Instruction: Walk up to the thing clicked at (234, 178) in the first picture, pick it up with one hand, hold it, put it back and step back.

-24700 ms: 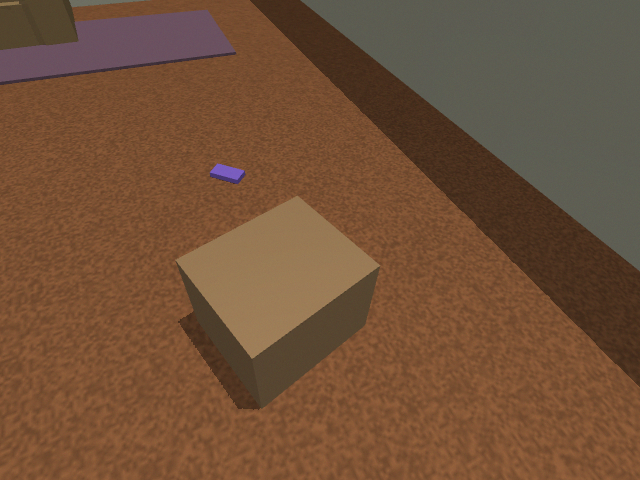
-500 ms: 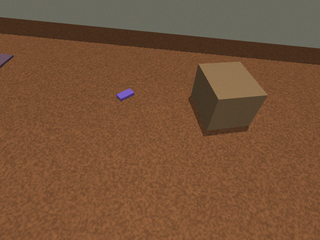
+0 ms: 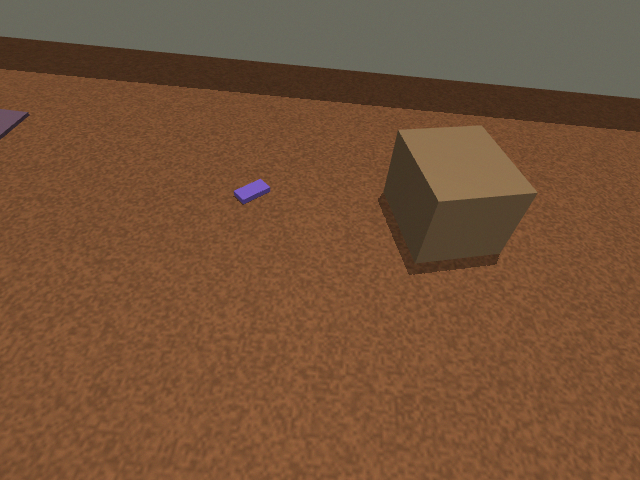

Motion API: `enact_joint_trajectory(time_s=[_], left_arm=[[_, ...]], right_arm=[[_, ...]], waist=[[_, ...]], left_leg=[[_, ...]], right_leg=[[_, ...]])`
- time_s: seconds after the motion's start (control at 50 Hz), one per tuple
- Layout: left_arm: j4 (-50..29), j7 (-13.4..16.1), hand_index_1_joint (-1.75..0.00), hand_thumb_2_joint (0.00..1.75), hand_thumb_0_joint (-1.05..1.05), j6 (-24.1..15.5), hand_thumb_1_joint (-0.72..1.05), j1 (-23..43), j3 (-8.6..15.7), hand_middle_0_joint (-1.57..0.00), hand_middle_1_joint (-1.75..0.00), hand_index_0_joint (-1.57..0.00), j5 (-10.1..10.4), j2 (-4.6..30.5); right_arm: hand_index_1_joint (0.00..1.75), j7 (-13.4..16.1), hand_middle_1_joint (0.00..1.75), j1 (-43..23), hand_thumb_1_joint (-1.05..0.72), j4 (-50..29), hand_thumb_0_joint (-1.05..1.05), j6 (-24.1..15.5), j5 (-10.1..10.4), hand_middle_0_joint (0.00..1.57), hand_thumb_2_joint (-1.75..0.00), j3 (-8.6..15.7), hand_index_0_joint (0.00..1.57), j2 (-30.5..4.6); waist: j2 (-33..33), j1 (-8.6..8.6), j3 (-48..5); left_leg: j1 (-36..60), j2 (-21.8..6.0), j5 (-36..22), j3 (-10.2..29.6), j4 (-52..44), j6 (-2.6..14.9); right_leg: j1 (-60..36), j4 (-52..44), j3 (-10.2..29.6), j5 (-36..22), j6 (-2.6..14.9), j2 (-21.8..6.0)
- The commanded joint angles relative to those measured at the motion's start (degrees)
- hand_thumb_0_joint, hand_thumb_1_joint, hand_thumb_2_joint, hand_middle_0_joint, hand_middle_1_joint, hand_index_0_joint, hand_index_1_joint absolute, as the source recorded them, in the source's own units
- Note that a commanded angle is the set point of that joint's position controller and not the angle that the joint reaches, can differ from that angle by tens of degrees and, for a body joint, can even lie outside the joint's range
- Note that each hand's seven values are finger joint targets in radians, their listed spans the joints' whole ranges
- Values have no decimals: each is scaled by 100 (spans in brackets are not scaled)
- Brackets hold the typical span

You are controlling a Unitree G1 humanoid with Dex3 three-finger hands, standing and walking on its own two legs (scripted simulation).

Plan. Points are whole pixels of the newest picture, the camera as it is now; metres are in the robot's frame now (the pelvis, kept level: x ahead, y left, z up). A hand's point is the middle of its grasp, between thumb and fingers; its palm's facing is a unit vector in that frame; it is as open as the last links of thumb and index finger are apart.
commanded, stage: stand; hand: left
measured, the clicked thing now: (252, 191) +1.46 +0.25 -0.77
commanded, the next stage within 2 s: walk up in 0.20 s
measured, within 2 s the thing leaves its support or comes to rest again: neither
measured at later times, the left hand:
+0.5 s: hand out of the picture +0.12 +0.25 -0.13, palm faces -0.04 -0.89 -0.45, open 7.4 cm
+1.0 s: hand (160, 423) +0.25 +0.23 -0.19, palm faces +0.07 -0.94 -0.35, open 7.4 cm
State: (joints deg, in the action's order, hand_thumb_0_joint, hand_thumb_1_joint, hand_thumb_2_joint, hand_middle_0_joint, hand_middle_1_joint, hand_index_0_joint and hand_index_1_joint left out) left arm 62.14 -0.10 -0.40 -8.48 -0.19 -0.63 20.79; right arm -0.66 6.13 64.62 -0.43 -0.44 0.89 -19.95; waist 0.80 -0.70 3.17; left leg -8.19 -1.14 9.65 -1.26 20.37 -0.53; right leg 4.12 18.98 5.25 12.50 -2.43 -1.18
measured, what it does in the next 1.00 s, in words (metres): walks ahead: right foot, then left foot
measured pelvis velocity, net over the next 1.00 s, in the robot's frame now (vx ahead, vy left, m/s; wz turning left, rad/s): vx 0.26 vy -0.05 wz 0.06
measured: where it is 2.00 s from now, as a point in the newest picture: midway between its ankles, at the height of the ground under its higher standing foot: (309, 331)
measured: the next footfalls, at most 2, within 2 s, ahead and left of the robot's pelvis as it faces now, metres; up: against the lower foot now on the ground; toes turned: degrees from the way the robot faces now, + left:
right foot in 0.48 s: +0.13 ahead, -0.17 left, +0.00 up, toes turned -7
left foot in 0.94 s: +0.39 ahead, +0.09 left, +0.00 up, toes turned +7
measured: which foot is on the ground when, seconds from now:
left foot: down 0.00-0.48, up 0.50-0.92, down 0.94-1.00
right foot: down 0.00-0.24, up 0.26-0.46, down 0.48-1.00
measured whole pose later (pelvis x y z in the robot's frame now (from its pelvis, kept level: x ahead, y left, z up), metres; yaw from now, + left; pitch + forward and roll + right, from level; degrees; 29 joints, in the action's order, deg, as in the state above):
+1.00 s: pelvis +0.26 -0.05 -0.03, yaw +3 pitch -1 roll +1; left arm 54.5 -1.8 -3.3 -19.0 4.4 -0.7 23.7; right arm -5.2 10.4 53.7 -1.4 -2.8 4.2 -21.5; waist 3.4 2.1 5.7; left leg -24.0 -1.5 10.2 -2.9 35.9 0.7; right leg -3.0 33.4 -9.3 28.7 0.6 -4.8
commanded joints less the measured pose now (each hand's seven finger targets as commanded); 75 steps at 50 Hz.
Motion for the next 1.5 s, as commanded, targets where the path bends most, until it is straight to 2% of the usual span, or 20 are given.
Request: enact_joint_trajectory(time_s=[0.0,0.16,0.2,0.28,0.42,0.46,0.48,0.52,0.6,0.86,0.94,0.98,1.0,1.06,1.12,1.24,1.34,1.38,1.42,1.48], left_arm=[[-295,83,-30,90,0,-117,90,156,227,-20,-30,-20,-2,1223],[-326,94,-30,90,0,-124,90,147,233,-20,-30,-20,-1,1219],[-578,-149,-30,90,0,-183,90,115,560,-20,-30,-20,-148,1690],[-902,-283,-30,90,0,-232,90,541,587,-20,-30,-20,-134,1472],[-428,-393,-30,90,0,-278,90,-1429,791,-20,-30,-20,-77,1409],[-92,-234,-30,90,0,-312,90,-2792,1049,-20,-30,-20,-143,2032],[-484,-151,-30,90,0,-350,90,-2134,1093,-20,-30,-20,-252,2302],[-1098,-123,-30,90,0,-421,90,-524,961,-20,-30,-20,-161,2377],[-1171,-126,-30,90,0,-571,90,-51,839,-20,-30,-20,-40,1834],[-1152,-114,-30,90,0,-545,90,-1113,897,-20,-30,-20,-48,1843],[-1341,-80,-30,90,0,-456,90,-1024,726,-20,-30,-20,23,1634],[-1483,-106,-30,90,0,-441,90,-1248,659,-20,-30,-20,164,1196],[-1459,-30,-30,90,0,-418,90,-945,667,-20,-30,-20,130,1693],[-1387,-121,-30,90,0,-476,90,-827,528,-20,-30,-20,204,1352],[-1360,-233,-30,90,0,-350,90,-1100,542,-20,-30,-20,162,1257],[-1615,-407,-30,90,0,-431,90,-398,591,-20,-30,-20,22,1170],[-1133,-311,-30,90,0,-477,90,-1673,898,-20,-30,-20,-1,1563],[-1276,-186,-30,90,0,-571,90,-2244,1091,-20,-30,-20,-45,2317],[-1541,-161,-30,90,0,-557,90,-1379,1010,-20,-30,-20,101,2370],[-1551,-126,-30,90,0,-601,90,-1039,839,-20,-30,-20,101,1829]], right_arm=[[30,64,30,-249,-90,-380,0,-89,25,20,-90,262,20,-1236],[30,75,30,-227,-90,-381,0,-84,16,20,-90,271,20,-1283],[30,-143,30,349,-90,-610,0,-179,-136,20,-90,704,20,-1911],[30,-165,30,513,-90,-790,0,-281,-174,20,-90,911,20,-2069],[30,-236,30,-671,-90,-1406,0,-183,-215,20,-90,852,20,-1743],[30,-182,30,-766,-90,-1592,0,-117,-264,20,-90,605,20,-1016],[30,-189,30,-489,-90,-1664,0,-47,-142,20,-90,543,20,-891],[30,-244,30,152,-90,-1408,0,-39,-34,20,-90,712,20,-1630],[30,-341,30,1063,-90,-909,0,-86,24,20,-90,708,20,-1699],[30,-486,30,-374,-90,-1793,0,-194,-157,20,-90,566,20,-1299],[30,-344,30,1337,-90,-1389,0,-294,-253,20,-90,781,20,-1604],[30,-215,30,2316,-90,-1420,0,-348,-172,20,-90,1073,20,-2463],[30,-186,30,2113,-90,-1487,0,-348,-2,20,-90,1078,20,-2426],[30,-70,30,1288,-90,-1737,0,-388,98,20,-90,747,20,-1797],[30,-65,30,1057,-90,-1814,0,-454,77,20,-90,664,20,-1640],[30,-147,30,932,-90,-2032,0,-562,11,20,-90,682,20,-1774],[30,-150,30,845,-90,-2199,0,-481,60,20,-90,596,20,-1514],[30,-170,30,1584,-90,-2235,0,-431,70,20,-90,406,20,-1040],[30,-71,30,1423,-90,-2029,0,-356,24,20,-90,565,20,-1714],[30,-140,30,1292,-90,-1827,0,-342,144,20,-90,511,20,-1512]], waist=[[-1,9,-278],[-130,12,-490],[-499,-127,-536],[-844,-259,554],[-1073,813,-304],[1377,1528,-272],[1481,1178,108],[525,351,634],[606,-123,539],[398,517,422],[-576,-369,-637],[-2251,-714,-1462],[-1609,-655,-1471],[-541,-196,-554],[-718,15,-107],[-1044,-55,270],[-94,683,-671],[1682,720,-1003],[1000,506,-521],[679,263,146]], left_leg=[[450,-610,-672,500,-295,189],[575,-632,-957,444,-196,204],[520,-729,3688,1042,-287,708],[586,-2306,3105,2592,-1518,1584],[-1751,-808,3103,376,-36,737],[-3778,366,3503,-234,3234,401],[-4052,688,2622,886,4517,136],[-3145,-9,1385,1266,4421,197],[-2446,-156,190,1063,4083,67],[-2376,-362,146,-53,1248,151],[403,137,98,-385,672,686],[2952,-1963,720,4018,-54,1751],[2754,-2306,313,4336,-178,2082],[937,-1536,-1814,1526,5,1291],[240,-1253,-1817,754,-301,1251],[-290,-1169,-1603,168,-283,1247],[-1211,-743,-897,-73,1885,767],[-2559,395,1911,-199,4610,391],[-2849,-64,1865,417,5428,306],[-2440,-336,994,700,4784,361]], right_leg=[[499,-329,226,-853,319,-532],[353,-306,211,-1184,317,-553],[1438,723,78,2665,596,-109],[3044,2522,-117,1616,409,-323],[-689,1075,-1228,104,353,65],[-1829,-17,196,1910,375,-657],[-704,-1242,2549,4029,439,-1939],[748,-2011,2937,4634,827,-2199],[856,-1560,744,2533,584,-1267],[-843,-464,-709,-1313,1087,-1374],[69,2372,-1340,-2876,903,-943],[3232,4905,-955,1442,381,757],[3299,5314,-161,1976,571,229],[2748,4968,209,928,596,-184],[2444,4153,-154,514,369,-276],[1914,1887,-756,-453,297,-423],[-681,1540,-961,-632,591,-50],[-1418,-81,2478,1302,1162,-2041],[-624,-670,3604,1897,1846,-2546],[542,-491,1258,151,1318,-1605]])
